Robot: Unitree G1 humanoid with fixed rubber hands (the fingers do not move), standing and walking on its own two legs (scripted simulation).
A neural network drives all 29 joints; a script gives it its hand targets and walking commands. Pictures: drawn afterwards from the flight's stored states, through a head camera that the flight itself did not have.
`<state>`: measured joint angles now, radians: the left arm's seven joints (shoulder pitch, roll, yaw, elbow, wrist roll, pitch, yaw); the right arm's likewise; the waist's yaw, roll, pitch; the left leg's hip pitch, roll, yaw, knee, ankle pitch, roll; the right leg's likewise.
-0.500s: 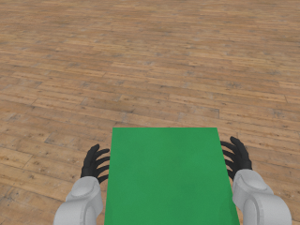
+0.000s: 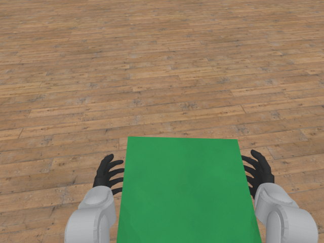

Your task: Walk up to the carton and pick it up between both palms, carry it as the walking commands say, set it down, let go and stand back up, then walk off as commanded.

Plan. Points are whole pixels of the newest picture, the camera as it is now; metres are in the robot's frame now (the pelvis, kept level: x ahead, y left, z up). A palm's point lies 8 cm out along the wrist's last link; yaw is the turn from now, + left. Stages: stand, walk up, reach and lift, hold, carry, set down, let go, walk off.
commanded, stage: carry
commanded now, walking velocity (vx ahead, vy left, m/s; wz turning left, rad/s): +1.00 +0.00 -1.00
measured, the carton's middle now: (178, 198) +0.26 +0.02 -0.01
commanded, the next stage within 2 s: none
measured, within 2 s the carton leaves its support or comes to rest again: neither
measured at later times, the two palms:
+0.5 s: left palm (210, 71) +0.72 -0.09 +0.08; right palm (303, 108) +0.52 -0.34 +0.08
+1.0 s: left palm (221, 39) +0.98 -0.16 +0.09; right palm (301, 54) +0.80 -0.43 +0.11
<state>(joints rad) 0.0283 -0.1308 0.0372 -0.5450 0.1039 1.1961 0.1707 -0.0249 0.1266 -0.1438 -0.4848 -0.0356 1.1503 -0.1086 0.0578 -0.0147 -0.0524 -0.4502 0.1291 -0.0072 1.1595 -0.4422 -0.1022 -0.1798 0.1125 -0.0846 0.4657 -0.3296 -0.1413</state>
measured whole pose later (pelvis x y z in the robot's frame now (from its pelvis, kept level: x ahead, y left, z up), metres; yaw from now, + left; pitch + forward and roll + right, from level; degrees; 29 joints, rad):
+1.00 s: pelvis +0.69 -0.16 +0.00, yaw -32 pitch +3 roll +1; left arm -0.01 -0.13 0.09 -0.52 0.09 1.24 0.13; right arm -0.06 0.13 -0.10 -0.51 -0.06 1.21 -0.16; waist -0.04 -0.04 -0.10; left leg -0.31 0.05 0.23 0.48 -0.22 0.03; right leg -0.10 -0.03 -0.11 0.57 -0.49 0.02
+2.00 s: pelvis +0.81 -0.32 +0.00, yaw -28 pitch +5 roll +1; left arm -0.05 -0.13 0.08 -0.27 0.14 1.05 0.12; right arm -0.11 0.13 -0.16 -0.23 -0.12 1.00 -0.10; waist -0.01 -0.02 -0.13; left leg -0.21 0.10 0.15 0.51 -0.34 -0.06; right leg -0.23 -0.01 -0.22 0.51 -0.38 -0.08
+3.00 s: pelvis +0.77 -0.26 +0.01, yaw -28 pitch +2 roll +1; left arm -0.11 -0.13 0.10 -0.13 0.16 0.99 0.13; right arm -0.15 0.13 -0.19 -0.10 -0.14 0.93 -0.10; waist -0.01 0.00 -0.13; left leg -0.23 0.07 0.19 0.47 -0.27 -0.01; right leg -0.26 -0.04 -0.19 0.49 -0.26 -0.04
